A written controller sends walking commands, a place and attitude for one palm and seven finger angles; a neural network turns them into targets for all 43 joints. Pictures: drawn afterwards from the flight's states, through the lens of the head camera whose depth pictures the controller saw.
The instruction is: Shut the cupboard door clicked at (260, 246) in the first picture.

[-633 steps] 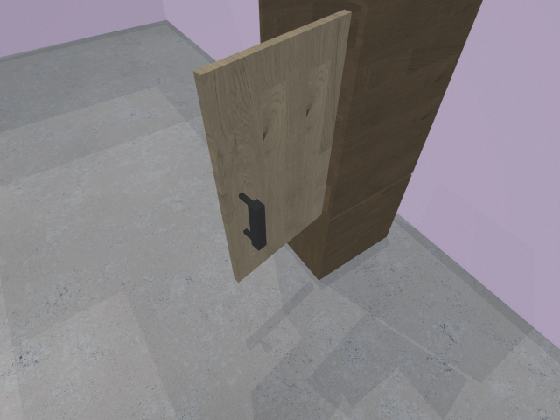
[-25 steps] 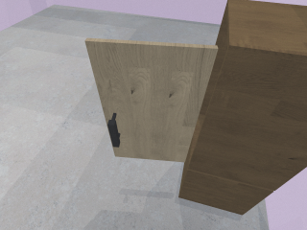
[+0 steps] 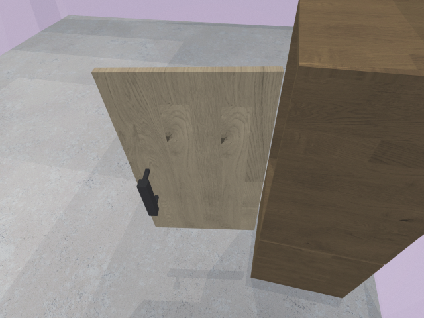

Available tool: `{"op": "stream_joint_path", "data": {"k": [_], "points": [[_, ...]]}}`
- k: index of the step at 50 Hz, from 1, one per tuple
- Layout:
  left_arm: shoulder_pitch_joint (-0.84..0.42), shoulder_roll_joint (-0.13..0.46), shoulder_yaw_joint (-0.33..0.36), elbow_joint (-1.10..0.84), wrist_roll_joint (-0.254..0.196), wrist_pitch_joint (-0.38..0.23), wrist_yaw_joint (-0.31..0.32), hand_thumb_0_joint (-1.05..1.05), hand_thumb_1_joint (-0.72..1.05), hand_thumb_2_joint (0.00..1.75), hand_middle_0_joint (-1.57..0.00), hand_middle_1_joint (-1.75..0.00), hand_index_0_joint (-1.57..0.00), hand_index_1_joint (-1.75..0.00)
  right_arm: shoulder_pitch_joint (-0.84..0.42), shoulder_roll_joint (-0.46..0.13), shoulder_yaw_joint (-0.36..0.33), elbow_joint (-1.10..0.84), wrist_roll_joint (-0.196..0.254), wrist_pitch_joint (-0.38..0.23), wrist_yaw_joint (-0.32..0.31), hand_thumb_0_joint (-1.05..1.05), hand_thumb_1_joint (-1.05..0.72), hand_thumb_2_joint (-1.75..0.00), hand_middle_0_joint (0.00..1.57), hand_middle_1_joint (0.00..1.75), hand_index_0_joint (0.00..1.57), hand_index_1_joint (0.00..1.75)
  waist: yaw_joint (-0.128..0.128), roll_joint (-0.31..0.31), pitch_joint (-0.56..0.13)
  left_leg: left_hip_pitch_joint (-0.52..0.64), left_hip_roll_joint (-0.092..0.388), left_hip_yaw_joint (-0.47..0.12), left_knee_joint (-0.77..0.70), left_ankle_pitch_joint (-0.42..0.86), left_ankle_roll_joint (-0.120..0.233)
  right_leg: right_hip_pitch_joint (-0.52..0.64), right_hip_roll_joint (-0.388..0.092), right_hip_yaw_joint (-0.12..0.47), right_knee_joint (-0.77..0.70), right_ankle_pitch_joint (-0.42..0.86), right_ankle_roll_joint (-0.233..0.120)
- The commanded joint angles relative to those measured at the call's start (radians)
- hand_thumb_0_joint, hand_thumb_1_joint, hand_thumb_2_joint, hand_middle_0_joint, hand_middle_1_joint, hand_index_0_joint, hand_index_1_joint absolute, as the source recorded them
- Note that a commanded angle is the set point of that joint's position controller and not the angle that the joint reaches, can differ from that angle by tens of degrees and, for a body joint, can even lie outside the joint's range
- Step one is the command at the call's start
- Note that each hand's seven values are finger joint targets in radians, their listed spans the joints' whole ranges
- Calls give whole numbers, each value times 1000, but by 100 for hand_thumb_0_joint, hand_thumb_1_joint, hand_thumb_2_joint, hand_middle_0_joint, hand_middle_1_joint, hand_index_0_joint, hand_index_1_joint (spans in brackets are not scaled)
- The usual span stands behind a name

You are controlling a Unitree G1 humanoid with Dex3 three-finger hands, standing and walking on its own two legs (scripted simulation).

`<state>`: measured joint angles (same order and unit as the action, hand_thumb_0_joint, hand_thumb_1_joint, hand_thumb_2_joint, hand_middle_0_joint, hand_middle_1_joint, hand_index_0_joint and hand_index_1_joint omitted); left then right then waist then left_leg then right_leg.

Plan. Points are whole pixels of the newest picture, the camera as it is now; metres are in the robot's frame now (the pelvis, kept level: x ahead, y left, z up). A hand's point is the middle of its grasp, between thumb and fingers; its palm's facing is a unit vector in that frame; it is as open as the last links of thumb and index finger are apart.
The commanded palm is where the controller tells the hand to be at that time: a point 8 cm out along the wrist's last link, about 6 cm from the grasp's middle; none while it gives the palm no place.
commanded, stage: come to a stop and stand still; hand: left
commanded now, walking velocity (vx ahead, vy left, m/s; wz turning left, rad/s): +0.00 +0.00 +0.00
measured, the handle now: (150, 192) +0.44 +0.20 -0.09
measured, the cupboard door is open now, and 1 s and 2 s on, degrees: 100 100 100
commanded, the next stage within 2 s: look again from close up in 0.14 s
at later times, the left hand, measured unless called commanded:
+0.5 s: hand out of the picture +0.02 +0.17 -0.17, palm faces +0.01 -0.98 -0.21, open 7.3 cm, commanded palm none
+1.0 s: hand out of the picture +0.12 +0.20 -0.09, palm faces +0.20 -0.96 -0.21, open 7.2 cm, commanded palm +0.11 +0.22 -0.07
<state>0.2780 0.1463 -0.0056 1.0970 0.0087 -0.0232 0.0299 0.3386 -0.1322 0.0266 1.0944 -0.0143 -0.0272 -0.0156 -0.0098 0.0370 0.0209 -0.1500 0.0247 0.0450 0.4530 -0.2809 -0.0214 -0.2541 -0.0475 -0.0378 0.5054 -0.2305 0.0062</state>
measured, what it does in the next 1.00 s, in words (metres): stands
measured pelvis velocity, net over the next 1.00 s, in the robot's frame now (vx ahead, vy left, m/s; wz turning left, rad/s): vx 0.00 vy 0.01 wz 0.01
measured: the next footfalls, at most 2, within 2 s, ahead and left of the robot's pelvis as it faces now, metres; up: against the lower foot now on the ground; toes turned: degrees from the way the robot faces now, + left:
none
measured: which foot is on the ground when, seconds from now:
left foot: down 0.00-1.00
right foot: down 0.00-1.00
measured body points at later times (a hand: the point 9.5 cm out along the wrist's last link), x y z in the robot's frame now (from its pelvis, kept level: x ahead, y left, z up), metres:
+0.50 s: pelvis +0.01 +0.00 +0.00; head +0.03 -0.01 +0.45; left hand +0.02 +0.23 -0.15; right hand +0.01 -0.22 -0.16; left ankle -0.02 +0.13 -0.74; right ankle +0.03 -0.12 -0.74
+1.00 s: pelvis +0.00 +0.01 +0.00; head +0.01 -0.01 +0.44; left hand +0.11 +0.25 -0.08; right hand +0.03 -0.23 -0.15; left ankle -0.02 +0.13 -0.74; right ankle +0.03 -0.12 -0.74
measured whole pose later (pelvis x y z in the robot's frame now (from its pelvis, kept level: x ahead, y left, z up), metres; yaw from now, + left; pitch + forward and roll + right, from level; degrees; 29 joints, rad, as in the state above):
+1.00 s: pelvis +0.00 +0.01 +0.00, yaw +1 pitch -1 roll +0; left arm 0.47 0.18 0.02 0.37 -0.12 -0.02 0.08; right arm 0.38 -0.19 0.01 0.96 0.02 -0.23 -0.08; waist -0.01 0.02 0.02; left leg -0.20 0.03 0.04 0.53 -0.32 -0.02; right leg -0.28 -0.05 -0.04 0.55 -0.25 0.01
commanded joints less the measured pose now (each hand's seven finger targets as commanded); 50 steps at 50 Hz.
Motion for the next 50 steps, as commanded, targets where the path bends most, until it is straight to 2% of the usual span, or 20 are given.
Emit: {"op": "stream_joint_path", "data": {"k": [1,3,7,13,18,20,21,23,25,29,43,44,45,46,47,48,49,50], "points": [[67,113,20,-17,-1,-13,5,0,90,90,-20,-30,-20,-30,47,-80,-21,-14,0,-12,-8,0,-90,-90,20,30,20,30,17,-55,44,-90,60,-42,-94,129,33,72,-73,74,-95,139,-47],[56,114,21,-21,-1,-10,5,0,90,90,-20,-30,-20,-30,47,-79,-23,-9,0,-11,-9,0,-90,-90,20,30,20,30,18,-42,49,-91,62,-43,-101,128,33,76,-69,72,-95,139,-47],[41,117,24,-21,-1,-8,3,0,90,90,-20,-30,-20,-30,43,-76,-24,3,0,-10,-10,0,-90,-90,20,30,20,30,14,-55,36,-67,68,-42,-112,136,33,81,-65,71,-97,149,-46],[32,120,25,-21,1,-6,5,0,90,90,-20,-30,-20,-30,26,-90,-26,6,0,-9,-12,0,-90,-90,20,30,20,30,14,-23,36,-50,71,-38,-111,158,31,82,-67,73,-97,175,-45],[33,120,23,-15,2,-5,4,0,90,90,-20,-30,-20,-30,13,-95,-28,5,1,-6,-13,0,-90,-90,20,30,20,30,12,-34,45,-32,71,-36,-112,152,31,70,-66,79,-110,172,-43],[37,122,24,-13,3,-6,5,0,90,90,-20,-30,-20,-30,13,-96,-27,5,2,-7,-13,0,-90,-90,20,30,20,30,10,-35,28,-17,73,-35,-112,167,31,79,-68,80,-108,194,-43],[38,121,23,-10,3,-6,5,0,90,90,-20,-30,-20,-30,11,-98,-27,6,2,-6,-13,0,-90,-90,20,30,20,30,10,-41,24,-10,75,-34,-113,163,31,78,-69,80,-110,190,-43],[39,120,23,-10,3,-4,5,0,90,90,-20,-30,-20,-30,7,-97,-28,6,3,-7,-14,0,-90,-90,20,30,20,30,12,-14,37,-20,75,-33,-118,159,31,77,-66,78,-113,178,-42],[43,120,22,-6,4,-5,5,0,90,90,-20,-30,-20,-30,6,-97,-27,4,3,-6,-14,0,-90,-90,20,30,20,30,10,-46,36,-13,75,-34,-117,158,31,76,-68,81,-117,186,-42],[47,115,21,-5,5,-2,5,0,90,90,-20,-30,-20,-30,4,-95,-26,7,3,-5,-14,0,-90,-90,20,30,20,30,12,-37,61,-21,75,-36,-128,137,33,62,-66,79,-127,144,-39],[59,104,22,-5,5,1,6,0,90,90,-20,-30,-20,-30,24,-84,-25,14,4,-8,-15,0,-90,-90,20,30,20,30,18,-29,63,-31,75,-39,-138,134,37,69,-61,75,-124,122,-37],[146,138,24,39,9,-19,45,0,90,90,-20,-30,-20,-30,-99,-141,-46,-54,14,-14,-7,0,-90,-90,20,30,20,30,60,-139,25,-92,97,-9,93,181,10,101,-122,120,-88,558,-20],[-765,671,354,-1599,-131,-307,29,0,90,90,-20,-30,-20,-30,6,-351,-75,-333,4,-216,-128,0,-90,-90,20,30,20,30,-131,-22,-435,247,39,33,39,394,59,145,-2,58,19,495,-16],[-64,213,60,-1263,-135,-212,45,0,90,90,-22,-32,-22,-32,-85,-213,-42,-347,35,-271,-115,0,-90,-90,20,30,20,30,5,287,-537,173,-12,39,12,552,60,123,52,-8,40,326,-34],[128,-2,-34,-1167,-185,-64,60,0,90,90,-24,-34,-24,-34,-134,-199,-35,-337,51,-312,-89,0,-90,-90,20,30,20,30,16,260,-373,93,18,-8,25,591,9,90,47,-56,53,179,-28],[64,-40,-75,-1042,-163,-56,65,0,90,90,-25,-36,-25,-36,-112,-204,-42,-302,60,-338,-73,0,-90,-90,20,30,20,30,-51,54,-80,-57,10,-47,42,407,17,-53,40,-71,43,132,-9],[-9,-21,-31,-1032,-169,-106,56,0,90,90,-27,-38,-27,-38,-104,-227,-72,-346,43,-352,-59,0,-90,-90,20,30,20,30,-75,-78,60,-176,-6,-72,72,199,25,-154,29,-82,31,72,0],[4,18,28,-958,-164,-175,34,0,90,90,-29,-40,-29,-40,-104,-243,-90,-377,27,-361,-50,0,-90,-90,20,30,20,30,-74,-182,78,-282,-20,-78,121,61,27,-246,25,-92,63,-39,1]]}}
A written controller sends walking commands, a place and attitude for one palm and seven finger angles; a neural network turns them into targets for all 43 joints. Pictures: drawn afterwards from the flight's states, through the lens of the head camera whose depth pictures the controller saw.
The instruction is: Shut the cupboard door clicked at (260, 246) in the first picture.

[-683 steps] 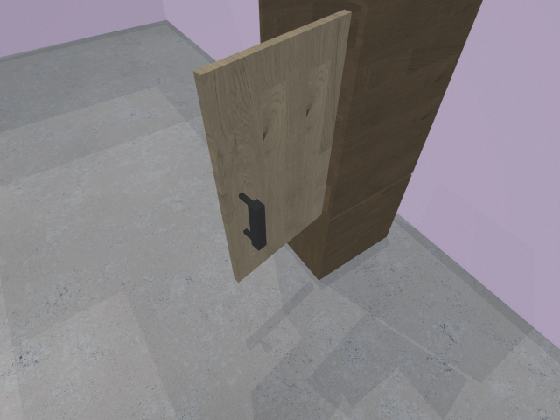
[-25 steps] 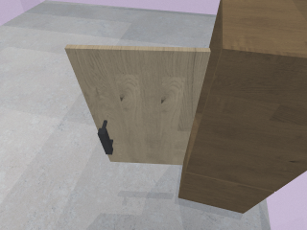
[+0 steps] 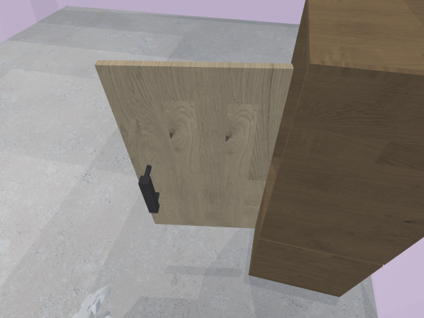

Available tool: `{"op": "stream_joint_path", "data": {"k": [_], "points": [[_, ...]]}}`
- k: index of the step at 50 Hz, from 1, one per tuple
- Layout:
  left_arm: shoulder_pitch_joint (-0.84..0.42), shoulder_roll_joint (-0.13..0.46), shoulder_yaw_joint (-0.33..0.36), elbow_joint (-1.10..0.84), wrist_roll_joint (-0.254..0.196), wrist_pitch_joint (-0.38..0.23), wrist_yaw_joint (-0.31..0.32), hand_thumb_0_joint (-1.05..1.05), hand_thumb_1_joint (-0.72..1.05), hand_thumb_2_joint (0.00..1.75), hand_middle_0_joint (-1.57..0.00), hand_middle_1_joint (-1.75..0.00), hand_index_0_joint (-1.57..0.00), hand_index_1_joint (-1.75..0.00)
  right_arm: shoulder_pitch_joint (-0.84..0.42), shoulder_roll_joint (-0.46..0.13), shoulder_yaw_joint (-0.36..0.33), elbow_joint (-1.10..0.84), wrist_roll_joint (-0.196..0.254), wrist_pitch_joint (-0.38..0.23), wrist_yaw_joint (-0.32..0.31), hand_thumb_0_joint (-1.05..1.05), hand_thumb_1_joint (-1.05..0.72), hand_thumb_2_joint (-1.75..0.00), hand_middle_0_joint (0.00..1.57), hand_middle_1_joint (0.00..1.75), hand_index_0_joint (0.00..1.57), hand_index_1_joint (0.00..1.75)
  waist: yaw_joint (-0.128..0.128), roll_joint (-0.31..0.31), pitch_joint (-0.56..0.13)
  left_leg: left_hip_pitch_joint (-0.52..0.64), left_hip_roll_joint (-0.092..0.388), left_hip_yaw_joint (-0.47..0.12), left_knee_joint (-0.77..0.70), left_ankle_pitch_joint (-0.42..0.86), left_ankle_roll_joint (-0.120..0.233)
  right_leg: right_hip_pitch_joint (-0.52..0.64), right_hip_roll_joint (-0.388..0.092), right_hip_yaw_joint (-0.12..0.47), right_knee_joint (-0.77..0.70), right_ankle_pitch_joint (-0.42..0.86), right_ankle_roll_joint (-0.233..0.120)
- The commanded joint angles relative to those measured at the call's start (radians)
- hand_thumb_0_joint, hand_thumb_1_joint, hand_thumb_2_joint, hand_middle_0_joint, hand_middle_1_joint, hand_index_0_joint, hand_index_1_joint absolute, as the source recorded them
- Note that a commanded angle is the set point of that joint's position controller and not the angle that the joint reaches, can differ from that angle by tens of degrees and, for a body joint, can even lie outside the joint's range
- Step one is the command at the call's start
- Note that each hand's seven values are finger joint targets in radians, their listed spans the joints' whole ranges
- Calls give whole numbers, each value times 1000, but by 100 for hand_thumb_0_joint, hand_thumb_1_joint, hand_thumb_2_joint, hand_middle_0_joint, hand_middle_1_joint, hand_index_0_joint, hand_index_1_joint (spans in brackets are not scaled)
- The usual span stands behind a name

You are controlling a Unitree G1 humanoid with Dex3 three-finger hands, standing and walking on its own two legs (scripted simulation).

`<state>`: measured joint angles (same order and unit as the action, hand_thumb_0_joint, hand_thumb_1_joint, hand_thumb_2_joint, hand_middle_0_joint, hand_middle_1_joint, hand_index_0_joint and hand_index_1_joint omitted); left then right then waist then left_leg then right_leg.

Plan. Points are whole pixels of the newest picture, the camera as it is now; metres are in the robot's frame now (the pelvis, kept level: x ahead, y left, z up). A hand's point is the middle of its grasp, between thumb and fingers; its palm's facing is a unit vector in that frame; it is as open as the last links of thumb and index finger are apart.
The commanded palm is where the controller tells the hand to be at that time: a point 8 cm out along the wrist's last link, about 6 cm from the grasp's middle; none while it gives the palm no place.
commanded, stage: raise the hand and make a fist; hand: left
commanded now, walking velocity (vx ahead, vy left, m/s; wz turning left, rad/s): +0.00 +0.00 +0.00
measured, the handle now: (151, 189) +0.44 +0.19 -0.09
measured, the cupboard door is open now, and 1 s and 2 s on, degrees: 100 100 100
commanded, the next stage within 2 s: bring the fist close to the handle in 1.80 s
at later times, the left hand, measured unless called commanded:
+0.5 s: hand out of the picture +0.14 +0.17 -0.06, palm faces -0.01 -1.00 -0.04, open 5.2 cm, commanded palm +0.12 +0.22 -0.07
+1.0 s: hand (121, 303) +0.17 +0.19 -0.07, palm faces -0.03 -1.00 -0.03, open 3.2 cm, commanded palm +0.14 +0.24 -0.07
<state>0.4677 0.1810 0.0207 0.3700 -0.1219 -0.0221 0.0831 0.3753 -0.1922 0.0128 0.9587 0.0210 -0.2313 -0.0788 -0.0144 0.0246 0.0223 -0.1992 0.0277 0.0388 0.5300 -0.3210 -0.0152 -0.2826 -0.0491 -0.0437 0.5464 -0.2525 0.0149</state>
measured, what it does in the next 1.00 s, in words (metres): lowers itself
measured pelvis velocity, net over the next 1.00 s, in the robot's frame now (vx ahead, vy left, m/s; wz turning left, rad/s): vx -0.04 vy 0.01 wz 0.02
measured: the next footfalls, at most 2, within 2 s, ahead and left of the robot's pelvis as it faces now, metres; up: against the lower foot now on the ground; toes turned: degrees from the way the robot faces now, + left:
none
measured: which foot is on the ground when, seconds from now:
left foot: down 0.00-1.00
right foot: down 0.00-1.00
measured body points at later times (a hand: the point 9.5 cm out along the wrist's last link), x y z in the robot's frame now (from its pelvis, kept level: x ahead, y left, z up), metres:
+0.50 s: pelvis -0.06 -0.01 -0.13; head +0.02 +0.01 +0.31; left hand +0.13 +0.22 -0.06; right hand +0.20 -0.19 -0.19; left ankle -0.03 +0.13 -0.73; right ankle +0.02 -0.13 -0.73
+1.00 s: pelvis -0.04 +0.01 -0.13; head +0.04 +0.03 +0.32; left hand +0.16 +0.24 -0.07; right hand +0.16 -0.24 -0.19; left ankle -0.03 +0.13 -0.73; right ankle +0.02 -0.13 -0.73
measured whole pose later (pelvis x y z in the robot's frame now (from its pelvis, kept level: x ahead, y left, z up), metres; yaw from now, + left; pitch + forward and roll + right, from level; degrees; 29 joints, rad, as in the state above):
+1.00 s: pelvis -0.04 +0.01 -0.13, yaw +1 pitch +19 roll -2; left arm 0.45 0.24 0.12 -0.12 -0.27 -0.40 -0.26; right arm 0.23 -0.26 -0.03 0.46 0.02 -0.19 -0.06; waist 0.00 0.01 -0.16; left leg -1.08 0.03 -0.03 1.38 -0.63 0.00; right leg -1.12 -0.07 -0.06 1.31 -0.51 0.02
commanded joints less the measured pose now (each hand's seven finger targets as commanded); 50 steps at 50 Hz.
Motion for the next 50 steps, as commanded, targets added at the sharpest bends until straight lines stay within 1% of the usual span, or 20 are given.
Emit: {"op": "stream_joint_path", "data": {"k": [1,2,3,4,6,7,8,10,12,16,17,20,21,23,28,32,37,41,47,50], "points": [[-93,-45,13,-152,-46,-252,-59,0,90,90,-31,-42,-31,-42,-164,-176,-83,-284,-22,-167,26,0,-90,-90,20,30,20,30,-34,-244,60,-327,-37,-67,101,4,17,-283,23,-78,62,-135,-8],[34,-34,56,-94,-61,-325,-110,0,90,90,-33,-44,-33,-44,-177,-165,-94,-332,-21,-175,43,0,-90,-90,20,30,20,30,21,-221,26,-383,-53,-49,145,-22,5,-282,15,-59,99,-187,-22],[98,-58,60,-77,-85,-411,-169,0,90,90,-35,-46,-35,-46,-183,-155,-97,-371,-26,-179,61,0,-90,-90,20,30,20,30,49,-280,-44,-444,-61,-36,206,-43,-4,-303,13,-49,161,-233,-27],[127,-48,86,-87,-107,-504,-233,0,90,90,-36,-48,-36,-48,-196,-155,-106,-403,-26,-177,75,0,-90,-90,20,30,20,30,68,-288,-88,-505,-66,-24,273,-50,-8,-330,13,-30,225,-233,-33],[118,-8,122,-141,-134,-690,-364,0,90,90,-40,-52,-40,-52,-222,-163,-119,-458,-31,-164,103,0,-90,-90,20,30,20,30,82,-204,-184,-616,-75,-15,401,-49,-13,-375,8,5,365,-181,-50],[120,60,180,-127,-129,-744,-408,0,90,90,-42,-54,-42,-54,-221,-164,-128,-478,-30,-152,113,0,-90,-90,20,30,20,30,96,-133,-217,-663,-74,-15,455,-37,-10,-387,-2,37,419,-151,-63],[137,78,188,-151,-134,-744,-430,0,90,90,-44,-56,-44,-56,-251,-170,-130,-524,-21,-138,114,0,-90,-90,20,30,20,30,109,-94,-242,-700,-80,0,483,-59,2,-418,-1,54,447,-175,-62],[57,105,185,-286,-151,-676,-437,0,90,90,-47,-60,-47,-60,-283,-177,-129,-607,-4,-108,103,0,-90,-90,20,30,20,30,106,-37,-297,-735,-85,10,509,-123,17,-451,2,78,464,-265,-55],[-34,131,181,-442,-165,-606,-412,0,90,90,-51,-64,-51,-64,-285,-177,-117,-657,0,-83,82,0,-90,-90,20,30,20,30,89,44,-328,-751,-80,-2,532,-153,26,-487,12,94,474,-311,-54],[-140,114,117,-762,-143,-596,-327,0,90,90,-58,-72,-58,-72,-226,-166,-102,-673,-3,-68,46,0,-90,-90,20,30,20,30,27,50,-400,-719,-49,-48,585,-158,39,-562,36,62,519,-301,-47],[-209,106,77,-816,-139,-601,-322,0,90,90,-60,-74,-60,-74,-217,-170,-91,-667,-9,-65,36,0,-90,-90,20,30,20,30,-12,24,-383,-730,-43,-60,607,-161,46,-593,46,52,529,-290,-44],[-181,99,54,-767,-130,-576,-340,0,90,90,-66,-80,-66,-80,-196,-175,-84,-629,-11,-65,21,0,-90,-90,20,30,20,30,-32,26,-378,-767,-35,-74,646,-175,43,-634,49,43,541,-297,-40],[-157,97,53,-731,-128,-552,-354,0,90,90,-68,-82,-68,-82,-193,-179,-82,-624,-8,-64,18,0,-90,-90,20,30,20,30,-33,-7,-381,-783,-34,-79,650,-180,42,-635,49,36,545,-300,-38],[-109,108,61,-675,-133,-481,-388,0,90,90,-71,-86,-71,-86,-202,-177,-77,-623,1,-57,15,0,-90,-90,20,30,20,30,-17,10,-383,-802,-40,-77,646,-192,39,-624,45,36,540,-315,-39],[-14,152,168,-671,-162,-339,-384,0,90,90,-81,-96,-81,-96,-238,-153,-74,-652,14,-26,12,0,-90,-90,20,30,20,30,51,-38,-448,-823,-46,-76,608,-158,32,-523,36,37,530,-317,-37],[-28,160,209,-708,-180,-373,-337,0,90,90,-88,-104,-88,-104,-244,-138,-71,-645,5,-27,11,0,-90,-90,20,30,20,30,63,-49,-445,-819,-43,-80,604,-118,29,-521,40,19,552,-277,-40],[-34,126,146,-686,-166,-450,-336,0,90,90,-97,-114,-97,-114,-221,-156,-73,-635,-2,-38,14,0,-90,-90,20,30,20,30,27,-35,-395,-827,-44,-86,601,-158,29,-592,40,5,567,-302,-43],[-20,138,143,-671,-163,-456,-354,0,90,90,-104,-122,-104,-122,-202,-171,-79,-643,6,-35,12,0,-90,-90,20,30,20,30,20,-24,-376,-830,-48,-82,588,-201,29,-606,35,13,552,-339,-43],[-19,169,194,-704,-172,-454,-339,0,90,90,-115,-134,-115,-134,-189,-170,-83,-652,-1,-12,11,0,-90,-90,20,30,20,30,36,17,-427,-782,-47,-82,584,-99,27,-569,48,-11,585,-213,-49],[-14,146,170,-712,-168,-457,-341,0,90,90,-121,-140,-121,-140,-183,-172,-84,-657,-3,0,18,0,-90,-90,20,30,20,30,24,33,-437,-752,-44,-81,589,-55,23,-577,49,-21,598,-151,-46]]}}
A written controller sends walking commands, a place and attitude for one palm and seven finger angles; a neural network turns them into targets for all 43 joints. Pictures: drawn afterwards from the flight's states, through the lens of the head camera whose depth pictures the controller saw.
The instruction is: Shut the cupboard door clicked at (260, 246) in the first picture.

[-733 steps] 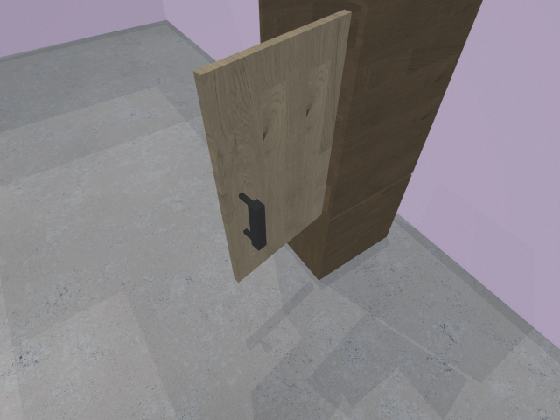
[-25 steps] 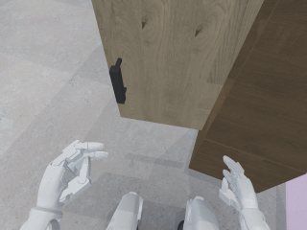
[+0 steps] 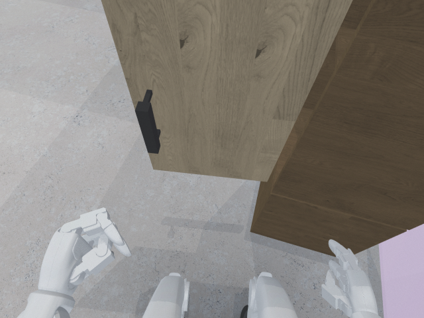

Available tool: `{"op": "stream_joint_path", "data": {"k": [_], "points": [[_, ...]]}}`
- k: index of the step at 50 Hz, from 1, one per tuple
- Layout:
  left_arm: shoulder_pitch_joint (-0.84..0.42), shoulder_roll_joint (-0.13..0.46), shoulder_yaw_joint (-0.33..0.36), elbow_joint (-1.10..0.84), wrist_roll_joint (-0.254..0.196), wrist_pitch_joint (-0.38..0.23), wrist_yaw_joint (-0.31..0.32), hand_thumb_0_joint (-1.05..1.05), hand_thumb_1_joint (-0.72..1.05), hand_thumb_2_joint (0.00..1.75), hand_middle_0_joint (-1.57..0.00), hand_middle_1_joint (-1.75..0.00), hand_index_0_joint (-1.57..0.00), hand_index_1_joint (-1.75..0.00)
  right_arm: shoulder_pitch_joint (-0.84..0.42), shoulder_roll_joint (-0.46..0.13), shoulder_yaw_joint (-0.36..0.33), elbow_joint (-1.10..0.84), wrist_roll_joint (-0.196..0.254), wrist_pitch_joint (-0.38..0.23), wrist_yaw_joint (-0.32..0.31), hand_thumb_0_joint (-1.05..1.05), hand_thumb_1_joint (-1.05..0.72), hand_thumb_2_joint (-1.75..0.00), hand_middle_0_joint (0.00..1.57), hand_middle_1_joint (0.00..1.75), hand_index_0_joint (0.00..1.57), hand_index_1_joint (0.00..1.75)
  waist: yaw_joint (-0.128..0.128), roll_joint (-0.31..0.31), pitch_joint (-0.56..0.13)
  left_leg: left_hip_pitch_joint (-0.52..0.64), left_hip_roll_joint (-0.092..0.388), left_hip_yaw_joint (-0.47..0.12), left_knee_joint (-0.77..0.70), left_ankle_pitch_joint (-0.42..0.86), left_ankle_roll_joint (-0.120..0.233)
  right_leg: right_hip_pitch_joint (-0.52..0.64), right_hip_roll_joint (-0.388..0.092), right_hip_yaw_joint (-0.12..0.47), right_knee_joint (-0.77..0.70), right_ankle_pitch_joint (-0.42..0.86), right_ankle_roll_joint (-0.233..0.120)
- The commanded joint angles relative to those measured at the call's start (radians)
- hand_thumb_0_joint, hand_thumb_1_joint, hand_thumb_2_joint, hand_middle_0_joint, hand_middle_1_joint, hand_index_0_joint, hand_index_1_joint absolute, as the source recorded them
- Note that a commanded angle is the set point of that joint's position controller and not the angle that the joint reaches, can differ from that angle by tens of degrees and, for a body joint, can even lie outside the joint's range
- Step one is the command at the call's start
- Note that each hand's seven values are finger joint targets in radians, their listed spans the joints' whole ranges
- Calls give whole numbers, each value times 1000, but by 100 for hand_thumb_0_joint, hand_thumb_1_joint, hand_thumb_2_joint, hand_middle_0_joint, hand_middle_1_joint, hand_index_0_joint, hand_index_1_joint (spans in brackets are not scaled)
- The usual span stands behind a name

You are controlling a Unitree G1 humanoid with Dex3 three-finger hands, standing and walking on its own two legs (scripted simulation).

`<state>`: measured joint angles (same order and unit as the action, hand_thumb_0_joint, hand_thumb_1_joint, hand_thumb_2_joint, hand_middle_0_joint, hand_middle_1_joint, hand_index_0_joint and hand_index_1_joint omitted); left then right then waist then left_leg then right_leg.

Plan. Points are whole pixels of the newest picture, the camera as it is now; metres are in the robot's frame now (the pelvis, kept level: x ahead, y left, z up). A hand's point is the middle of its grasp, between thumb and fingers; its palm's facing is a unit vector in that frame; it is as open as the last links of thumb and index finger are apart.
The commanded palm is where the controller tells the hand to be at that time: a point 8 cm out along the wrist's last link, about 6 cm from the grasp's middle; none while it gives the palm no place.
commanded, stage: raise the hand and make a fist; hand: left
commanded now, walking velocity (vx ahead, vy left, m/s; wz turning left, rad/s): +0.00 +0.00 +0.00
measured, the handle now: (151, 122) +0.49 +0.17 +0.04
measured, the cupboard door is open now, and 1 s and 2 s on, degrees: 100 100 100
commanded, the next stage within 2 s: bring the fist close to the handle in 0.80 s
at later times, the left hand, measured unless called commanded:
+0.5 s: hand (107, 241) +0.23 +0.18 +0.05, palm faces -0.07 -1.00 -0.04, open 3.1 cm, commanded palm +0.21 +0.24 +0.06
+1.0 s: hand (109, 242) +0.23 +0.18 +0.05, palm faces -0.06 -1.00 -0.04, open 3.1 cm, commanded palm +0.23 +0.23 +0.06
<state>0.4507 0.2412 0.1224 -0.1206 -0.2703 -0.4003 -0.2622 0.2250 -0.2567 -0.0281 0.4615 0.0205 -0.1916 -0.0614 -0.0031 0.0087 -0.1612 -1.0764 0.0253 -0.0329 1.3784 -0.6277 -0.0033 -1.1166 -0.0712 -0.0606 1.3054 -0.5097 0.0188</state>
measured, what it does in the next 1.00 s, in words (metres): stands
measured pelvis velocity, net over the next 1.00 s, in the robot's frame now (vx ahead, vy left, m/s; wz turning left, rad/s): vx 0.00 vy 0.00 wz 0.00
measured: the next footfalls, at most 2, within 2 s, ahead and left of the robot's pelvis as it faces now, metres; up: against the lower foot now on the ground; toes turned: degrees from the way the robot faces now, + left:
none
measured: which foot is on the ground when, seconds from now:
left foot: down 0.00-1.00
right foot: down 0.00-1.00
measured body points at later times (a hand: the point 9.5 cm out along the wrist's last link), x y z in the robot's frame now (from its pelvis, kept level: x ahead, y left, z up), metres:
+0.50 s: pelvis +0.01 +0.00 +0.00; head +0.10 +0.00 +0.44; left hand +0.23 +0.24 +0.06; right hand +0.20 -0.24 -0.07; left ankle +0.02 +0.12 -0.61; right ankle +0.06 -0.14 -0.61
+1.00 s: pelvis +0.00 +0.00 +0.00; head +0.09 +0.01 +0.44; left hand +0.23 +0.23 +0.06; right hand +0.20 -0.24 -0.07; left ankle +0.02 +0.12 -0.61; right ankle +0.06 -0.14 -0.61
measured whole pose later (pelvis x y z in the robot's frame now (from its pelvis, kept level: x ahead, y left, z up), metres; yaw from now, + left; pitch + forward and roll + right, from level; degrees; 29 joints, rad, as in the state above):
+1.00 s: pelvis +0.00 +0.00 +0.00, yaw +0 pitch +19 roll -2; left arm 0.38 0.25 0.16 -0.07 -0.29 -0.39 -0.31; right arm 0.22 -0.24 0.01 0.45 0.02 -0.15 -0.05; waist 0.00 0.03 -0.17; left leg -1.08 0.03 -0.05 1.38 -0.64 -0.01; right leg -1.12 -0.07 -0.07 1.31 -0.52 0.01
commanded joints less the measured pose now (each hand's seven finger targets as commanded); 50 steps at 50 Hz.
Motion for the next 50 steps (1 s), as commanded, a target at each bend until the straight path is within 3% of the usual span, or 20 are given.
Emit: {"op": "stream_joint_path", "data": {"k": [1,6,11,12,16,18,21,27,29,32,34,42,46,48,50], "points": [[1,90,72,-223,-19,-78,3,0,90,90,-123,-142,-123,-142,-34,-107,-42,-160,-3,-37,3,0,-90,-90,20,30,20,30,15,66,-259,126,-41,-9,-257,262,9,260,71,-6,-156,118,-51],[-14,85,62,-185,-14,-50,-21,0,90,90,-130,-150,-130,-150,-29,-111,-39,-168,-3,-17,7,0,-90,-90,20,30,20,30,-3,44,-235,122,-38,-10,-250,260,9,250,76,-8,-164,131,-48],[-43,110,100,-194,-29,-50,-36,0,90,90,-130,-150,-130,-150,-28,-111,-36,-170,-4,-12,6,0,-90,-90,20,30,20,30,6,37,-260,126,-37,-8,-237,290,7,271,76,-5,-155,164,-50],[-49,120,110,-187,-33,-48,-39,0,90,90,-130,-150,-130,-150,-32,-109,-33,-168,-5,-11,4,0,-90,-90,20,30,20,30,13,59,-259,117,-40,-6,-233,305,9,280,78,-1,-152,176,-55],[-58,113,110,-170,-42,-51,-53,0,90,90,-130,-150,-130,-150,-27,-111,-35,-165,0,-11,5,0,-90,-90,20,30,20,30,4,24,-264,114,-39,-5,-229,286,8,279,75,3,-160,161,-49],[-67,124,116,-168,-43,-44,-60,0,90,90,-130,-150,-130,-150,-30,-112,-32,-167,0,-13,4,0,-90,-90,20,30,20,30,9,48,-275,106,-41,-1,-227,286,10,282,73,7,-158,156,-50],[-70,119,118,-159,-54,-39,-67,0,90,90,-130,-150,-130,-150,-29,-114,-34,-166,4,-14,2,0,-90,-90,20,30,20,30,8,29,-271,99,-41,-2,-230,271,9,287,72,11,-166,140,-48],[-54,135,135,-150,-57,-41,-55,0,90,90,-130,-150,-130,-150,-33,-113,-37,-166,6,-15,-1,0,-90,-90,20,30,20,30,15,6,-265,77,-43,1,-231,255,12,300,72,20,-177,109,-49],[-59,126,123,-162,-53,-48,-51,0,90,90,-130,-150,-130,-150,-33,-114,-38,-168,6,-15,1,0,-90,-90,20,30,20,30,11,24,-260,85,-43,3,-237,239,11,282,69,18,-178,95,-46],[-55,127,125,-142,-53,-54,-46,0,90,90,-130,-150,-130,-150,-32,-115,-38,-168,7,-13,-3,0,-90,-90,20,30,20,30,6,-8,-241,62,-41,4,-228,217,15,284,71,30,-192,56,-47],[-67,127,118,-151,-49,-61,-45,0,90,90,-130,-150,-130,-150,-30,-114,-36,-168,6,-13,-1,0,-90,-90,20,30,20,30,4,23,-242,66,-44,8,-232,206,14,279,66,32,-195,49,-47],[-57,135,130,-158,-53,-62,-44,0,90,90,-130,-150,-130,-150,-29,-115,-36,-165,3,-12,-2,0,-90,-90,20,30,20,30,8,24,-265,79,-43,2,-232,239,14,289,73,21,-178,96,-49],[-77,120,110,-148,-47,-58,-46,0,90,90,-130,-150,-130,-150,-28,-118,-34,-165,4,-9,-1,0,-90,-90,20,30,20,30,-4,22,-248,78,-41,0,-233,223,13,265,71,14,-177,85,-45],[-178,100,66,-143,-36,-59,-44,0,90,90,-130,-150,-130,-150,-25,-125,-25,-158,1,-12,-3,0,-90,-90,20,30,20,30,-30,28,-219,72,-41,-6,-225,187,16,221,72,11,-176,52,-44],[-228,107,67,-119,-30,-62,-38,0,90,90,-130,-150,-130,-150,-18,-130,-26,-149,1,-18,-6,0,-90,-90,20,30,20,30,-31,24,-225,68,-40,-8,-220,166,17,206,71,14,-176,32,-45]]}}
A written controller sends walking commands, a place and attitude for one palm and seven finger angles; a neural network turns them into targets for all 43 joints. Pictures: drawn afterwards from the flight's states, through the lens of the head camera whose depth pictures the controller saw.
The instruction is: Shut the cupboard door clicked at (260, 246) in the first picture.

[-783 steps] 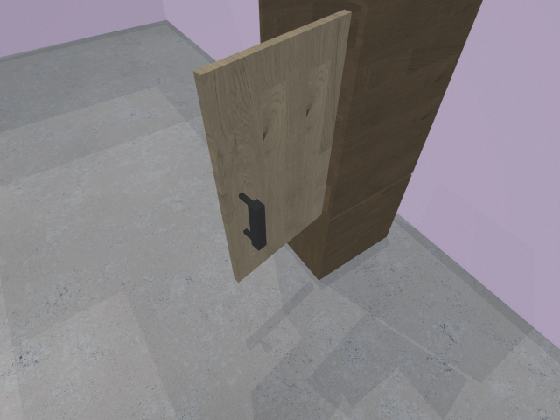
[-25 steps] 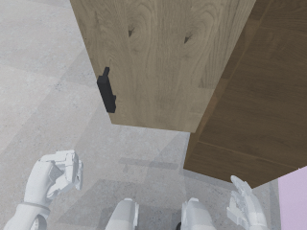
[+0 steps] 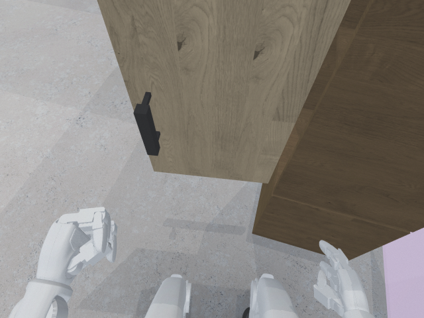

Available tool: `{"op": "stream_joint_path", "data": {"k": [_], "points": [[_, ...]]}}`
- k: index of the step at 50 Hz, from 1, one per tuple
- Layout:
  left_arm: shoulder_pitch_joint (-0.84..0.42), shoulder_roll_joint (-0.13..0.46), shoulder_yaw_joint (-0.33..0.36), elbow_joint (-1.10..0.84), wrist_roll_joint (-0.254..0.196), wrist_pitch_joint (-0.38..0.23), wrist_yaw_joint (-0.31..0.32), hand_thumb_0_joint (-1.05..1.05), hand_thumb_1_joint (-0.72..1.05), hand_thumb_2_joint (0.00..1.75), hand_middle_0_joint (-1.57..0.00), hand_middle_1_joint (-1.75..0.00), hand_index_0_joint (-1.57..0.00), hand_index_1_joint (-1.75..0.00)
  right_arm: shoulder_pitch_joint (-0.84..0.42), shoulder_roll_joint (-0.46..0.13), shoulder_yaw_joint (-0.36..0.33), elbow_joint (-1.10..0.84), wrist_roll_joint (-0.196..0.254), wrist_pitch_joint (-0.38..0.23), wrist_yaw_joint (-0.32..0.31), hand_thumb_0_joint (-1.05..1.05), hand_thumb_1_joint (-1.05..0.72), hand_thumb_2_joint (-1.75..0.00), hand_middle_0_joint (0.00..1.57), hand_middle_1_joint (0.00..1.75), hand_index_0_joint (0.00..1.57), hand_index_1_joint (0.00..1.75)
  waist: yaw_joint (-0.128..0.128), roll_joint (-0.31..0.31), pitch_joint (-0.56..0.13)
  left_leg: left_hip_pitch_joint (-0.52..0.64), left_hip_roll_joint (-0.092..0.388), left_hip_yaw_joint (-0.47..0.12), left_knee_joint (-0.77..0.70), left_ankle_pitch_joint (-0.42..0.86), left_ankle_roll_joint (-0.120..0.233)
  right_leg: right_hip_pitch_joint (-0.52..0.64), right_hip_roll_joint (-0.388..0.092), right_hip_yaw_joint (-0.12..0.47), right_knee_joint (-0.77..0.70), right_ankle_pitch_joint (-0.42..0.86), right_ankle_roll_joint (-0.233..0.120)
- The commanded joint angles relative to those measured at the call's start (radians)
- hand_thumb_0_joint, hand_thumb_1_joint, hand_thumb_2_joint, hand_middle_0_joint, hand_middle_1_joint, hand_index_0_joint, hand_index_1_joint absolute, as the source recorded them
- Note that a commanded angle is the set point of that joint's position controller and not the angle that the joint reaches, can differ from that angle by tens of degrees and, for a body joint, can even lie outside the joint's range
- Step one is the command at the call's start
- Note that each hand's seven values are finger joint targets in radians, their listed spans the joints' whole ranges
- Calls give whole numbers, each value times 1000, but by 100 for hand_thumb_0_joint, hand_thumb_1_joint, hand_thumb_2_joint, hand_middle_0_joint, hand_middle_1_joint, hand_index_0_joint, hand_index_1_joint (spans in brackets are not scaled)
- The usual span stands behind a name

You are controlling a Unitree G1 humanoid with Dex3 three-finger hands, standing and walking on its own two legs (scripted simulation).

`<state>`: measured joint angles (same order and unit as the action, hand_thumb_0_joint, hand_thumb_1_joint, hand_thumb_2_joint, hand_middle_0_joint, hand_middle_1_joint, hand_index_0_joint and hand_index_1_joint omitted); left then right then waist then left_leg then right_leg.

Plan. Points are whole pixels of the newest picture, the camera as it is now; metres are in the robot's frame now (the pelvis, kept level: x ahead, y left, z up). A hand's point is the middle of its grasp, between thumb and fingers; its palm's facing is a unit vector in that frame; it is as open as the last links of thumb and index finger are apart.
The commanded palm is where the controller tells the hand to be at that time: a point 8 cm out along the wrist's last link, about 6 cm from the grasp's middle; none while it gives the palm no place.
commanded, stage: bring the fist close to the handle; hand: left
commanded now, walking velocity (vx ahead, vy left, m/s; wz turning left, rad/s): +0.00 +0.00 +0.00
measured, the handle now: (150, 124) +0.48 +0.17 +0.04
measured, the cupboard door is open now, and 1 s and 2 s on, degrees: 100 100 90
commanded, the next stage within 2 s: push the door shut along its arc in 1.30 s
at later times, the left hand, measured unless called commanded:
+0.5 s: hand (143, 193) +0.32 +0.15 +0.04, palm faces -0.10 -1.00 -0.02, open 3.1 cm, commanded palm +0.31 +0.21 +0.05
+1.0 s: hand (166, 154) +0.41 +0.12 +0.04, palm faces -0.07 -1.00 -0.03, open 3.1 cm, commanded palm +0.38 +0.18 +0.04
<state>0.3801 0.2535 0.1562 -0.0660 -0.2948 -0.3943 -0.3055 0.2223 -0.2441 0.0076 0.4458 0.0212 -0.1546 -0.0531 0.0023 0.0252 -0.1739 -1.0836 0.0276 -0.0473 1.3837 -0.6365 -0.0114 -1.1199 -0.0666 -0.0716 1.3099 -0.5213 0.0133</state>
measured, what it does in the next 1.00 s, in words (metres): stands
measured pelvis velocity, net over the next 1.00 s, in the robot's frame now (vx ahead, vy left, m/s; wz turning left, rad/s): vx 0.00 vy -0.01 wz -0.01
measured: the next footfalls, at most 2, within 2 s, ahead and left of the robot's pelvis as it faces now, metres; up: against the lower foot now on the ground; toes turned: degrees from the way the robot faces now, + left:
none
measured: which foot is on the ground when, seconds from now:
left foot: down 0.00-1.00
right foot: down 0.00-1.00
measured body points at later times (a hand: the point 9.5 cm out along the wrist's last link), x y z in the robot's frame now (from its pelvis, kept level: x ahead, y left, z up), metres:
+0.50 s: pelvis +0.00 +0.00 +0.00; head +0.10 +0.01 +0.44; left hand +0.32 +0.20 +0.05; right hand +0.16 -0.25 -0.09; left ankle +0.02 +0.12 -0.61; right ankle +0.06 -0.14 -0.61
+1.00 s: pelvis +0.00 -0.01 +0.00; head +0.12 -0.01 +0.44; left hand +0.41 +0.18 +0.04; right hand +0.12 -0.26 -0.11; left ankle +0.02 +0.12 -0.61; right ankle +0.06 -0.14 -0.61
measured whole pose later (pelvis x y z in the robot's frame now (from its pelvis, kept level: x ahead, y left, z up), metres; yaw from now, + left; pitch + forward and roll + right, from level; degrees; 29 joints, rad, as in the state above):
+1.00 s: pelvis +0.00 -0.01 +0.00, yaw -1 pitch +23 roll +0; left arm -0.42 0.22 0.17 0.62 -0.15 -0.44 -0.14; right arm 0.23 -0.25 0.00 0.58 0.00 -0.05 -0.02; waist -0.07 0.02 -0.15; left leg -1.14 0.03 -0.01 1.33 -0.60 -0.02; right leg -1.20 -0.06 -0.04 1.29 -0.49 0.01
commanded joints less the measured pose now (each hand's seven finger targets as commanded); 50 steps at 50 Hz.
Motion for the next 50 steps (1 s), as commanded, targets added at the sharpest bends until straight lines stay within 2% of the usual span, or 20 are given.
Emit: {"op": "stream_joint_path", "data": {"k": [1,8,10,12,14,17,18,22,26,28,30,32,35,36,40,42,45,47,49,50], "points": [[-178,90,26,-169,-5,-68,5,0,90,90,-130,-150,-130,-150,-14,-144,-60,-131,-1,-58,-15,0,-90,-90,20,30,20,30,-38,12,-228,77,-44,6,-224,174,25,210,65,26,-179,45,-39],[-281,116,47,-122,20,-28,32,0,90,90,-130,-150,-130,-150,-12,-145,-58,-123,-1,-42,-8,0,-90,-90,20,30,20,30,-14,32,-299,106,-43,9,-246,243,23,259,61,19,-167,117,-44],[-316,89,19,-121,26,-20,48,0,90,90,-130,-150,-130,-150,-10,-141,-57,-118,-2,-39,-1,0,-90,-90,20,30,20,30,-21,56,-307,129,-43,9,-251,259,22,252,59,17,-170,140,-42],[-320,108,43,-70,31,-13,65,0,90,90,-130,-150,-130,-150,1,-145,-57,-108,-4,-33,-2,0,-90,-90,20,30,20,30,-19,5,-305,117,-40,5,-252,273,23,272,63,14,-171,152,-43],[-379,69,-1,-52,43,-14,74,0,90,90,-130,-150,-130,-150,-2,-142,-56,-105,-4,-29,4,0,-90,-90,20,30,20,30,-34,20,-295,120,-40,10,-256,255,22,254,57,14,-178,142,-38],[-475,87,10,13,62,-22,98,0,90,90,-130,-150,-130,-150,11,-150,-56,-84,-7,-21,3,0,-90,-90,20,30,20,30,-44,5,-272,108,-40,3,-264,229,22,245,58,15,-183,118,-41],[-494,63,-15,17,70,-27,100,0,90,90,-130,-150,-130,-150,4,-147,-58,-83,-7,-20,5,0,-90,-90,20,30,20,30,-46,14,-294,126,-39,7,-264,230,23,239,55,15,-183,123,-39],[-552,95,26,99,74,-39,115,0,90,90,-130,-150,-130,-150,17,-150,-59,-62,-12,-8,7,0,-90,-90,20,30,20,30,-36,-1,-315,116,-40,13,-263,263,23,274,54,22,-184,157,-42],[-630,84,27,148,78,-59,120,0,90,90,-130,-150,-130,-150,20,-146,-64,-46,-11,6,12,0,-90,-90,20,30,20,30,-38,-9,-358,132,-38,24,-258,303,23,299,49,30,-179,215,-37],[-664,87,24,169,83,-65,120,0,90,90,-130,-150,-130,-150,23,-145,-62,-39,-12,13,14,0,-90,-90,20,30,20,30,-38,18,-362,137,-38,29,-258,322,21,299,48,32,-175,237,-39],[-722,60,-5,204,89,-68,122,0,90,90,-130,-150,-130,-150,29,-145,-63,-29,-13,19,17,0,-90,-90,20,30,20,30,-56,4,-348,137,-36,26,-257,313,22,286,47,30,-179,233,-36],[-764,84,17,243,94,-73,129,0,90,90,-130,-150,-130,-150,39,-152,-63,-22,-14,25,15,0,-90,-90,20,30,20,30,-56,-3,-349,130,-37,23,-257,310,23,285,50,31,-177,227,-39],[-816,63,4,291,101,-80,135,0,90,90,-130,-150,-130,-150,43,-150,-67,-11,-13,34,18,0,-90,-90,20,30,20,30,-62,-20,-365,139,-35,25,-257,323,21,292,47,33,-178,252,-36],[-862,52,-13,291,107,-86,138,0,90,90,-130,-150,-130,-150,42,-148,-68,-6,-14,35,19,0,-90,-90,20,30,20,30,-70,4,-370,148,-34,28,-253,320,22,276,45,34,-179,250,-36],[-979,78,19,391,123,-98,161,0,90,90,-130,-150,-130,-150,55,-150,-67,18,-18,47,17,0,-90,-90,20,30,20,30,-81,-16,-372,126,-35,26,-248,298,21,270,44,38,-178,232,-34],[-1031,96,35,412,127,-110,169,0,90,90,-130,-150,-130,-150,65,-151,-66,23,-22,50,16,0,-90,-90,20,30,20,30,-82,-1,-401,129,-38,27,-241,324,23,279,45,41,-169,260,-35],[-1062,85,37,484,135,-115,173,0,90,90,-130,-150,-130,-150,72,-146,-67,35,-23,61,23,0,-90,-90,20,30,20,30,-83,-5,-420,122,-37,35,-238,334,20,290,43,46,-167,286,-33],[-1039,131,86,505,133,-122,172,0,90,90,-130,-150,-130,-150,82,-150,-70,30,-23,67,25,0,-90,-90,20,30,20,30,-66,-19,-444,112,-39,40,-239,349,23,332,47,53,-169,306,-34],[-989,115,80,490,131,-127,165,0,90,90,-130,-150,-130,-150,79,-142,-70,18,-21,74,32,0,-90,-90,20,30,20,30,-49,-14,-483,119,-39,50,-250,373,20,373,44,57,-167,347,-34],[-983,100,67,489,128,-126,161,0,90,90,-130,-150,-130,-150,78,-141,-71,18,-20,78,36,0,-90,-90,20,30,20,30,-55,-11,-472,120,-38,54,-251,370,20,369,44,58,-173,351,-32]]}}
